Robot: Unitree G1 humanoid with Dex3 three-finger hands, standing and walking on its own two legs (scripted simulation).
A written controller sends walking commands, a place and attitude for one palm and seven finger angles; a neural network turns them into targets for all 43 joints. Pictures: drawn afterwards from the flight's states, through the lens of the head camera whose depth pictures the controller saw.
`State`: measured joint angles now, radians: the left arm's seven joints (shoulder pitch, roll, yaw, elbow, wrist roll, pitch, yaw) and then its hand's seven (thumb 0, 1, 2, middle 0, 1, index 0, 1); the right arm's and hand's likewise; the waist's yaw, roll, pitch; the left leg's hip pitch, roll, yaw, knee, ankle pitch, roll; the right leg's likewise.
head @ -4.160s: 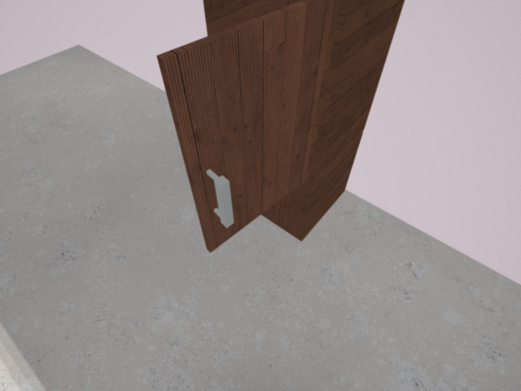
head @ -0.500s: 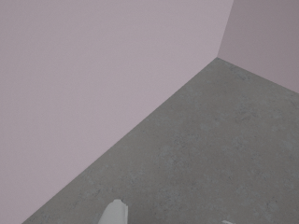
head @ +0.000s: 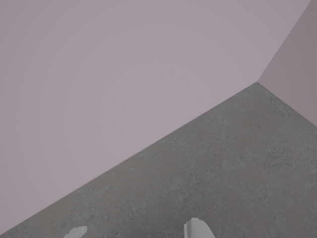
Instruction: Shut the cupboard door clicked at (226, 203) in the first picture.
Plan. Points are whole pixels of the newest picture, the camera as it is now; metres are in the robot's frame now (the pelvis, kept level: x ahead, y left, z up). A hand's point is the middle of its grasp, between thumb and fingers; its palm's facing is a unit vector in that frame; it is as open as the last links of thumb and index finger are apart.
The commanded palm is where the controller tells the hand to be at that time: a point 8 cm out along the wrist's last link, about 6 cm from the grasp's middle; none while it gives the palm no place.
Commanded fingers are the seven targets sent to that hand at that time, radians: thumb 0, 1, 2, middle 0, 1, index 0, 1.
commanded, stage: turn to face it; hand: left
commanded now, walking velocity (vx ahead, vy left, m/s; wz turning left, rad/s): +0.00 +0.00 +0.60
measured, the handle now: out of the picture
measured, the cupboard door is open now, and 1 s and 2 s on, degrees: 83 83 83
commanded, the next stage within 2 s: none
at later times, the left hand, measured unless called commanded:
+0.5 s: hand out of the picture +0.06 +0.10 -0.15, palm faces +0.35 -0.89 -0.28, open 7.4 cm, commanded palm none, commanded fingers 0.00 0.90 0.90 -0.20 -0.30 -0.20 -0.30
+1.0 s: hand out of the picture -0.05 +0.14 -0.17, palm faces +0.64 -0.73 -0.24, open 7.4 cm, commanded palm none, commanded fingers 0.00 0.90 0.90 -0.20 -0.30 -0.20 -0.30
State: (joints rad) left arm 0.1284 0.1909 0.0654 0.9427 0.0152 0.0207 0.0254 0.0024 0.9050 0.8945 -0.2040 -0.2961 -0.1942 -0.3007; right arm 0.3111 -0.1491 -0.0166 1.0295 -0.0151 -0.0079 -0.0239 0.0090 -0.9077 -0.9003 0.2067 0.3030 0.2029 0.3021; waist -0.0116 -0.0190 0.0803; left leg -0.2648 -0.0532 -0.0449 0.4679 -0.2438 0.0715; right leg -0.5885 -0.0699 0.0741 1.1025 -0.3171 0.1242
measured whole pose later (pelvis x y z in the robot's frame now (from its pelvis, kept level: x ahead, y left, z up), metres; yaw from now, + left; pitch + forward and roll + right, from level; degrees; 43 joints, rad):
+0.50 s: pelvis +0.05 -0.10 +0.00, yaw +21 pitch +0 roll +3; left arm 0.20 0.17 0.02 0.90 0.01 -0.01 0.03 0.00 0.90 0.89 -0.21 -0.30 -0.20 -0.30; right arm 0.15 -0.29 -0.09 0.94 -0.02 0.09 0.01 0.01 -0.91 -0.90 0.20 0.30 0.20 0.30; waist -0.02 0.01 0.09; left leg -0.50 0.04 0.01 1.12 -0.38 -0.09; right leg -0.19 -0.08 -0.22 0.47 -0.29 -0.06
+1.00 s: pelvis +0.02 -0.08 +0.00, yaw +38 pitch +1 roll -1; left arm 0.18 0.26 0.08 0.92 0.02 0.06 0.00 0.01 0.91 0.89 -0.20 -0.30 -0.19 -0.30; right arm 0.16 -0.20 -0.03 0.91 -0.02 0.03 0.00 0.01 -0.91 -0.90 0.21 0.30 0.20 0.30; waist 0.02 -0.04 0.09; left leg -0.26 -0.02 0.02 0.49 -0.24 0.04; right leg -0.53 -0.10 0.00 1.15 -0.34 0.12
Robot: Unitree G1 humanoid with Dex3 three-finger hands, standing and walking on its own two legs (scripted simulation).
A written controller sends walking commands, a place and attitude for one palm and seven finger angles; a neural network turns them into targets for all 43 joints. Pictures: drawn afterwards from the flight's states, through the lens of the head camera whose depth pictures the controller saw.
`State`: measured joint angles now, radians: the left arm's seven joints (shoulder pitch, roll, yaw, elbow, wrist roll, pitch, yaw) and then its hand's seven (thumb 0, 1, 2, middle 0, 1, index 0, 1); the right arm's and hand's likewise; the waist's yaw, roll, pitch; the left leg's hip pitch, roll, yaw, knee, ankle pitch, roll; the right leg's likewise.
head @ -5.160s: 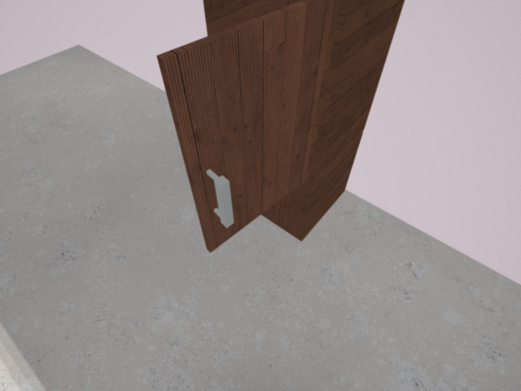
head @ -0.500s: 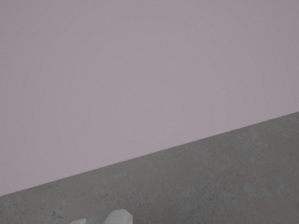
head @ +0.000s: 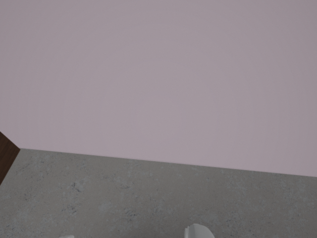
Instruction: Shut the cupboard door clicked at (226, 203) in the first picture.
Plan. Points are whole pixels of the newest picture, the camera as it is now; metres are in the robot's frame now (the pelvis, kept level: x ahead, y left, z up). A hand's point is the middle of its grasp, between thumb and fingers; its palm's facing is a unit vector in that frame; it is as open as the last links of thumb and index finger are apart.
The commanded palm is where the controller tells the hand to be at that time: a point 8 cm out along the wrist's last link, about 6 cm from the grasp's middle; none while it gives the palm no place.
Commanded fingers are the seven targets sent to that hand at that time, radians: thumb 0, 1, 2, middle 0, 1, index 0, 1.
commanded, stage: turn to face it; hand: left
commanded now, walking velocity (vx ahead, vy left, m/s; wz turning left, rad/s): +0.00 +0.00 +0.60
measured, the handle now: out of the picture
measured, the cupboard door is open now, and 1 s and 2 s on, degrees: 83 83 83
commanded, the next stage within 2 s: none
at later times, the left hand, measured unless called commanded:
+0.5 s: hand out of the picture +0.04 +0.13 -0.15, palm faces +0.30 -0.91 -0.27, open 7.4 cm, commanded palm none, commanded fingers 0.00 0.90 0.90 -0.20 -0.30 -0.20 -0.30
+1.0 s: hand out of the picture -0.05 +0.18 -0.17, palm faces +0.59 -0.77 -0.26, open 7.4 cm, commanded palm none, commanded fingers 0.00 0.90 0.90 -0.20 -0.30 -0.20 -0.30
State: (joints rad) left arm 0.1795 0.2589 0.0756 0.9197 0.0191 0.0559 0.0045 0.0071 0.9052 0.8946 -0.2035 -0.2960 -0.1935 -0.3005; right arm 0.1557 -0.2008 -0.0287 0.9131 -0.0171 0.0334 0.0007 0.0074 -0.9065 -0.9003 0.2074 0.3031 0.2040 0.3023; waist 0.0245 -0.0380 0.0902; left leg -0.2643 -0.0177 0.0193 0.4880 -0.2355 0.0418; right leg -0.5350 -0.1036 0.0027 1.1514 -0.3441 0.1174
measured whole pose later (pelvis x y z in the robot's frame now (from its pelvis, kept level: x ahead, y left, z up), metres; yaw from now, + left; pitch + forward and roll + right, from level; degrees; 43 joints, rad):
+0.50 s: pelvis +0.00 -0.08 +0.00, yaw +19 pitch +0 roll +3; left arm 0.18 0.16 0.03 0.88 0.01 0.00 0.03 0.00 0.91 0.89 -0.21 -0.30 -0.20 -0.30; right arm 0.18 -0.26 -0.09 0.96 -0.02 0.09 0.02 0.01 -0.91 -0.90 0.20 0.30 0.20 0.30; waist -0.04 0.01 0.11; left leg -0.49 0.03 0.02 1.07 -0.40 -0.09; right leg -0.17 -0.09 -0.20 0.49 -0.32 -0.04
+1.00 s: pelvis +0.00 -0.05 +0.00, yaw +35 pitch +1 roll +0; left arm 0.14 0.26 0.07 0.90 0.01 0.06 0.01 0.01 0.91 0.89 -0.20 -0.30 -0.19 -0.30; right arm 0.15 -0.22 -0.04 0.91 -0.02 0.03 0.00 0.01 -0.91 -0.90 0.21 0.30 0.20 0.30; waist 0.01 -0.03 0.11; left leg -0.25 -0.02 -0.03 0.48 -0.25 0.02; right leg -0.49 -0.09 0.00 1.04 -0.41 0.11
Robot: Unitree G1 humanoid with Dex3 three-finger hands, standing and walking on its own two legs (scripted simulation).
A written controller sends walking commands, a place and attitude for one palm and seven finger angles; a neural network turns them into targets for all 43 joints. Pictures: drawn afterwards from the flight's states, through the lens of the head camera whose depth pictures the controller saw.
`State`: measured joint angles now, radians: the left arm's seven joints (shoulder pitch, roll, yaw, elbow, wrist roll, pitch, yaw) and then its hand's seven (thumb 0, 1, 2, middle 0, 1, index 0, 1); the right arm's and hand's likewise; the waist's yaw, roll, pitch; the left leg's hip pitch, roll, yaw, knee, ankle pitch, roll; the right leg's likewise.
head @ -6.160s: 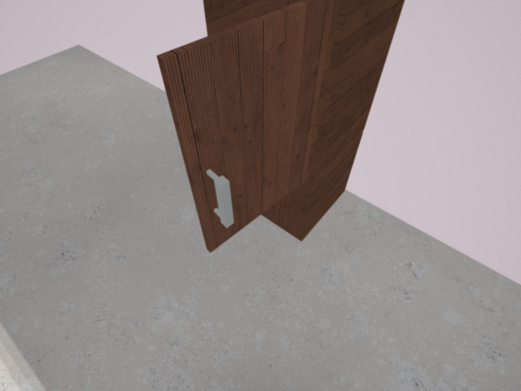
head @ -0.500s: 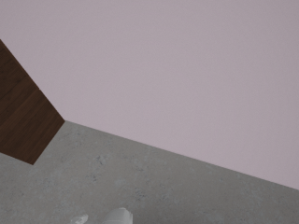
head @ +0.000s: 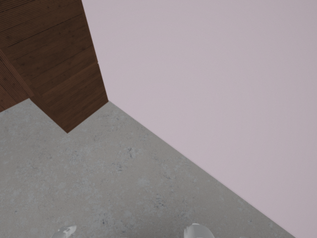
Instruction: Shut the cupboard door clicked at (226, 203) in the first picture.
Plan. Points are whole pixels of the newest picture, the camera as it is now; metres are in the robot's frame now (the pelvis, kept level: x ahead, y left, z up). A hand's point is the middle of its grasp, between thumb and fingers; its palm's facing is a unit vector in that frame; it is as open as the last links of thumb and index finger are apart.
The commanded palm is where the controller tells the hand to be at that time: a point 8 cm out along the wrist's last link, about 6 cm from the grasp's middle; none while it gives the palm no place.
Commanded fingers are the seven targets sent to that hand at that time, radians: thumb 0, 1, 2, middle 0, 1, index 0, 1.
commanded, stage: turn to face it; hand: left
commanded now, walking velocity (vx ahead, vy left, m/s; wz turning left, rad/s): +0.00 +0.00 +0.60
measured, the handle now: out of the picture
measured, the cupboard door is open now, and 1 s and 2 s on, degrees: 83 83 83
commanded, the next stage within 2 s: take the last steps up to it in 1.20 s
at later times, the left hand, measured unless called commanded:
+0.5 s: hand out of the picture +0.02 +0.15 -0.16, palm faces +0.35 -0.90 -0.25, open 7.4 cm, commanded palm none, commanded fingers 0.00 0.90 0.90 -0.20 -0.30 -0.20 -0.30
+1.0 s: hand out of the picture +0.02 +0.19 -0.16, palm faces +0.56 -0.79 -0.26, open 7.4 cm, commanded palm none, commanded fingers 0.00 0.90 0.90 -0.20 -0.30 -0.20 -0.30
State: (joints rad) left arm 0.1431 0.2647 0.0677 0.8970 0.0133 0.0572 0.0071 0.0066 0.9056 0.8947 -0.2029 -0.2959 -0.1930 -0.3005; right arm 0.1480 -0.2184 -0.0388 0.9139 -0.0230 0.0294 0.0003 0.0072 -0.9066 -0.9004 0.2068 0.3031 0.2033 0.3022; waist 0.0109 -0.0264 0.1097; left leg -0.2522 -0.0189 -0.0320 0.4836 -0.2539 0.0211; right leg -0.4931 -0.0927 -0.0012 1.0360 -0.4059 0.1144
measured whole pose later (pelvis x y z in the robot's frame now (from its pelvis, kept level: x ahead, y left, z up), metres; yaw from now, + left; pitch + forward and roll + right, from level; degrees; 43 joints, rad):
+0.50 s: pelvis +0.02 -0.05 +0.00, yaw +20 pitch +1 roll +2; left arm 0.22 0.19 0.04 0.89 0.02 0.00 0.02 0.00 0.91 0.89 -0.21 -0.30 -0.20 -0.30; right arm 0.14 -0.25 -0.08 0.96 -0.02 0.09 0.03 0.01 -0.91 -0.90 0.20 0.30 0.20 0.30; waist 0.00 -0.02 0.12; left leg -0.41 0.04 0.06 0.87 -0.44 -0.07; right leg -0.18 -0.13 -0.27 0.53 -0.35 -0.01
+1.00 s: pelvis +0.04 -0.05 +0.00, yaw +35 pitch +1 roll +0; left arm 0.12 0.24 0.05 0.89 0.01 0.05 0.01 0.01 0.91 0.89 -0.20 -0.30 -0.19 -0.30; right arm 0.18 -0.22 -0.05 0.93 -0.03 0.04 0.00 0.01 -0.91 -0.90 0.21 0.30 0.20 0.30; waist -0.02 0.00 0.10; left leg -0.28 -0.03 -0.08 0.52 -0.25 0.00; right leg -0.37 -0.05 -0.02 0.77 -0.41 0.09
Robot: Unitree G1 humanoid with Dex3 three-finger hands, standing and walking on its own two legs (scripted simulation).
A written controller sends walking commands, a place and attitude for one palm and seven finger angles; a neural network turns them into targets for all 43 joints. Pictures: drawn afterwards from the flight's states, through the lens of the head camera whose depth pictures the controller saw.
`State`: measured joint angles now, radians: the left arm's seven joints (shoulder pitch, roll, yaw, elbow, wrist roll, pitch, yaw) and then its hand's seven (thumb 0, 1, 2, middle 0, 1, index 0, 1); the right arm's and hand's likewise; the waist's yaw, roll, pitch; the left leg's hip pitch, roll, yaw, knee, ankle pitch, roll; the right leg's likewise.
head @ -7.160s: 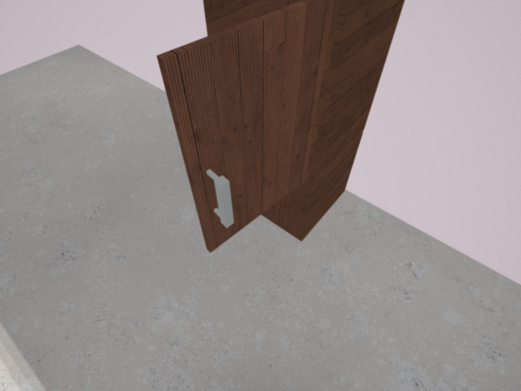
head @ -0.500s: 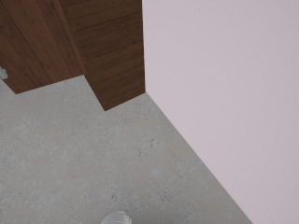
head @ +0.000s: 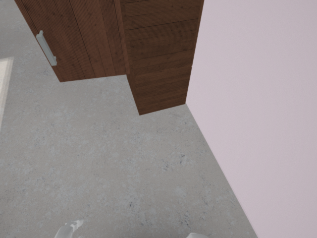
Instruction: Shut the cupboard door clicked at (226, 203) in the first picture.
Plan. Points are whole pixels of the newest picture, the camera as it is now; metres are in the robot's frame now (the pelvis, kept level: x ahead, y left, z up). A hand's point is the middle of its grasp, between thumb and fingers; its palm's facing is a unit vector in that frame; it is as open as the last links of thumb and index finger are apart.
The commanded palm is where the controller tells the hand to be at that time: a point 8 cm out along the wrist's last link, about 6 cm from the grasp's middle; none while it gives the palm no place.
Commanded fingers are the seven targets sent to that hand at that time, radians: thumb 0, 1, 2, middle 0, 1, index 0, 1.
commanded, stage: turn to face it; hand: left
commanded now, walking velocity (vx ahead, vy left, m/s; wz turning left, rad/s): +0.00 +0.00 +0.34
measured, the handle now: (47, 48) +0.91 +0.59 -0.10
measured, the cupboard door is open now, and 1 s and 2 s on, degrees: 83 83 83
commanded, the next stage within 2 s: take the last steps up to it in 0.20 s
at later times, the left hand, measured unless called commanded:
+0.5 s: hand out of the picture -0.05 +0.15 -0.16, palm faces +0.32 -0.92 -0.23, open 7.4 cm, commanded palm none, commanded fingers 0.00 0.90 0.90 -0.20 -0.30 -0.20 -0.30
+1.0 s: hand (54, 236) +0.14 +0.30 -0.16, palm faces +0.29 -0.94 -0.19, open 7.4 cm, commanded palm none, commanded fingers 0.00 0.90 0.90 -0.20 -0.30 -0.20 -0.30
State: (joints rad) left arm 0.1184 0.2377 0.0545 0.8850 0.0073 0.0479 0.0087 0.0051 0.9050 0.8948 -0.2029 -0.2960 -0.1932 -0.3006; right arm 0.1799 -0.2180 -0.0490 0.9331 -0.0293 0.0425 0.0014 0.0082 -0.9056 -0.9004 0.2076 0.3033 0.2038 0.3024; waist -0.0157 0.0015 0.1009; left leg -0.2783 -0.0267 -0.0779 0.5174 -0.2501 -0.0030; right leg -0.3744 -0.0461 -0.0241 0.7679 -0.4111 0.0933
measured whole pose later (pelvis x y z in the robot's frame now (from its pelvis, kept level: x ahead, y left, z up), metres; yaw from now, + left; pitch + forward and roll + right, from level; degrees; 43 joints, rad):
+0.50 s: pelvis +0.01 -0.03 +0.01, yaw +13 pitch +0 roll +2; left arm 0.34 0.17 0.05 1.01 0.03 -0.03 0.01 0.00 0.91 0.89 -0.21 -0.30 -0.20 -0.30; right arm 0.13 -0.21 -0.06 1.02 -0.02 0.07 0.02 0.01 -0.91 -0.90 0.20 0.30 0.20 0.30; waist 0.06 -0.02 0.07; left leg -0.36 0.02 0.05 0.85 -0.44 -0.05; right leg -0.15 -0.09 -0.24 0.45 -0.29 -0.03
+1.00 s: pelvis +0.10 +0.10 +0.00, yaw +16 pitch +0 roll +1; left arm 0.14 0.20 0.06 1.01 0.02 0.00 -0.01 0.00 0.91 0.90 -0.20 -0.30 -0.19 -0.30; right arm 0.42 -0.16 -0.02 1.11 -0.02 -0.05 -0.03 0.01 -0.93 -0.90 0.20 0.30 0.20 0.30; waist -0.01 -0.03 0.05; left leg 0.02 -0.08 0.11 0.27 -0.29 0.08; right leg -0.59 -0.09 -0.07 1.00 -0.22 0.02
